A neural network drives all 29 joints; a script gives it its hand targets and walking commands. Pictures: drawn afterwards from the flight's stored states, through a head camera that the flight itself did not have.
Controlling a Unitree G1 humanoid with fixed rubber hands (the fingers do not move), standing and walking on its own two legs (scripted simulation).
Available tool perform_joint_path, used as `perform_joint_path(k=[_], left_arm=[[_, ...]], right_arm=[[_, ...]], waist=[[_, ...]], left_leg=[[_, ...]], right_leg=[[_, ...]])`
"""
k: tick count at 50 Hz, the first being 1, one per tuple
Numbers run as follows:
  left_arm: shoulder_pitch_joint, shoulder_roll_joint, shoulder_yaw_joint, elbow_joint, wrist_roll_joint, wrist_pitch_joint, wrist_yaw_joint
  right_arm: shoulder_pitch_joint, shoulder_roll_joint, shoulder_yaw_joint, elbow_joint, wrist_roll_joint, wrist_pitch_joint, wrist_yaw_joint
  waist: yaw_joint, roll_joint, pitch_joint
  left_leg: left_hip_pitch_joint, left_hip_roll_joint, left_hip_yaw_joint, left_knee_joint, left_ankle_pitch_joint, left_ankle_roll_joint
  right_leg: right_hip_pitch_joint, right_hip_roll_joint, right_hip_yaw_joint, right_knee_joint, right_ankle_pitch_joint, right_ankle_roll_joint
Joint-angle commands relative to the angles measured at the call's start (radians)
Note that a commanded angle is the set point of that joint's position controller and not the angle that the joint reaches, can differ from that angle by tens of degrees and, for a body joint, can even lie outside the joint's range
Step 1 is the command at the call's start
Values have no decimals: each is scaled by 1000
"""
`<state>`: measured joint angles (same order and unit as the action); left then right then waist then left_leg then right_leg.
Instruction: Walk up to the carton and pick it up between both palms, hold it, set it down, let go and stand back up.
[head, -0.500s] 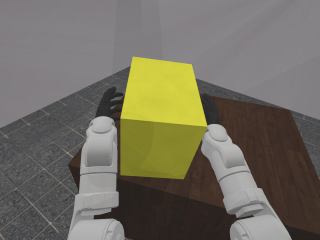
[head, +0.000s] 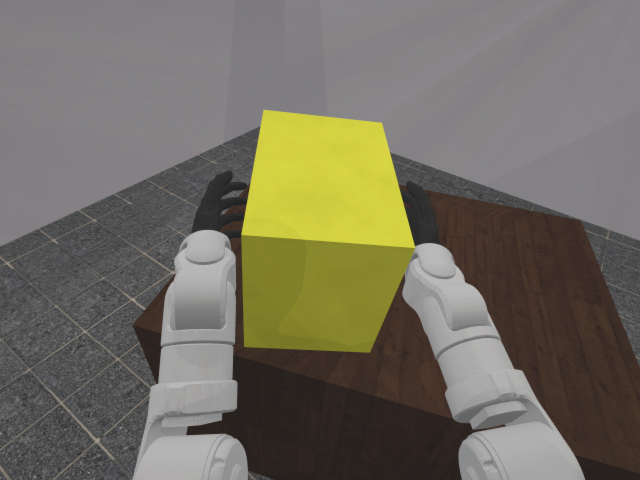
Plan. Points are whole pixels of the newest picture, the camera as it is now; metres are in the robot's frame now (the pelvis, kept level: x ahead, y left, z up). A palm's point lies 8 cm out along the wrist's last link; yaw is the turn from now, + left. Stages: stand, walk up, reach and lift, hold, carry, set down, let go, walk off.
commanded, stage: hold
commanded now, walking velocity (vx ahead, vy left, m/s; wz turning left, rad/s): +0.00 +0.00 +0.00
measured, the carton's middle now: (316, 229) +0.41 +0.01 +0.15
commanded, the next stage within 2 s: none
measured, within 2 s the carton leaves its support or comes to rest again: neither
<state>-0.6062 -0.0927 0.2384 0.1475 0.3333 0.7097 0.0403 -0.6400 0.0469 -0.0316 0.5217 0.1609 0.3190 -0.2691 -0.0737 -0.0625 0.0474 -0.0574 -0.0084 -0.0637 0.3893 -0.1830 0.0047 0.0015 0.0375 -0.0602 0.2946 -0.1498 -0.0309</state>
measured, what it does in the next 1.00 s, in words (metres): stands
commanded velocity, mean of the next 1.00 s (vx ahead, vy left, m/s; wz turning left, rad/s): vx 0.00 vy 0.00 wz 0.00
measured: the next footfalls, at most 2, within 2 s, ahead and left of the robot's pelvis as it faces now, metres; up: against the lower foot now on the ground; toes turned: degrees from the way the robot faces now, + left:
none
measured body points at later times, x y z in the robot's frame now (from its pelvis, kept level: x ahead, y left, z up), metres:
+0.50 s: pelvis +0.00 +0.01 +0.00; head -0.05 +0.03 +0.45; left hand +0.37 +0.14 +0.18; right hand +0.36 -0.12 +0.17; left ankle +0.03 +0.11 -0.75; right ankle +0.02 -0.10 -0.75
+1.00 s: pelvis +0.00 +0.00 +0.00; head -0.05 +0.04 +0.45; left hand +0.37 +0.13 +0.18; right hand +0.37 -0.13 +0.17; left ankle +0.03 +0.11 -0.75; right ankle +0.02 -0.10 -0.75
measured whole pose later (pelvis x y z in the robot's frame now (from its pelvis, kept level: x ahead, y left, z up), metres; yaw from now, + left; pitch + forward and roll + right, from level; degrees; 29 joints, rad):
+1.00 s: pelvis +0.00 +0.00 +0.00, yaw +0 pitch -10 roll -1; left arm -0.60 -0.10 0.24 0.13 0.35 0.72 0.03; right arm -0.62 0.05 -0.03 0.51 0.16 0.31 -0.27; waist -0.08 -0.07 0.06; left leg -0.03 -0.01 -0.06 0.39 -0.19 0.01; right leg 0.02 0.04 -0.06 0.30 -0.15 -0.03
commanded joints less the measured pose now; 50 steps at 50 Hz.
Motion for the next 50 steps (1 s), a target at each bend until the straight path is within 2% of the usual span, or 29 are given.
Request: perform_joint_path(k=[1,9,16,22,26,33,38,45,50], left_arm=[[-646,-604,-554,-180,-172,-63,-154],[-637,-583,-556,-219,-167,-50,-159],[-641,-588,-550,-198,-172,-45,-157],[-658,-591,-511,-130,-159,-42,-156],[-687,-598,-495,-99,-156,-45,-157],[-719,-620,-524,-113,-174,-66,-147],[-698,-614,-518,-109,-160,-64,-148],[-678,-601,-513,-130,-150,-57,-156],[-653,-585,-517,-158,-150,-55,-161]], right_arm=[[-868,578,453,-465,101,-90,87],[-835,578,466,-492,109,-66,86],[-866,575,466,-507,104,-67,94],[-893,561,418,-448,74,-72,111],[-911,558,378,-406,52,-84,123],[-928,570,378,-399,50,-106,128],[-910,561,376,-385,51,-108,124],[-896,560,396,-400,68,-105,116],[-882,572,429,-442,85,-101,105]], waist=[[-36,109,-502],[-24,107,-443],[-11,93,-454],[1,84,-419],[-6,91,-411],[-20,118,-479],[-24,127,-467],[-20,126,-446],[-15,105,-461]], left_leg=[[162,-17,20,-11,336,-21],[135,-17,21,-36,278,-15],[147,-11,25,-41,257,-11],[131,-1,32,-66,173,-3],[126,5,37,-77,131,0],[157,6,32,-49,203,-12],[156,1,34,-45,209,-14],[146,-6,36,-41,247,-13],[144,-14,37,-36,271,-9]], right_leg=[[156,-6,3,2,360,83],[149,-12,2,-3,319,85],[123,-4,-4,-12,248,75],[83,-1,-10,-31,116,62],[65,0,-12,-38,54,55],[80,4,-12,-25,106,51],[85,-2,-11,-25,126,56],[113,-5,-9,-19,186,64],[150,-9,-4,-10,264,77]])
